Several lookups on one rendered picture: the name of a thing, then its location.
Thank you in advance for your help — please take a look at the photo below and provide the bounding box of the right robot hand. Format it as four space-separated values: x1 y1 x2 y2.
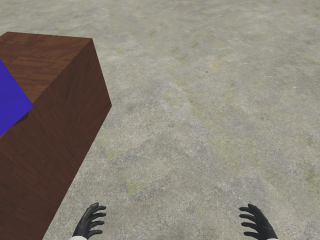
239 203 278 240

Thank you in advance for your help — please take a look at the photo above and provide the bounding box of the carton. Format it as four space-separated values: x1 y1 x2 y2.
0 59 34 136

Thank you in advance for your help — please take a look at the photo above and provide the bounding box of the left robot hand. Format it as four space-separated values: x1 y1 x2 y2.
72 202 107 240

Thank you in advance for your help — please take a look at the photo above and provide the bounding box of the pedestal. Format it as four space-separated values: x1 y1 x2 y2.
0 31 112 240

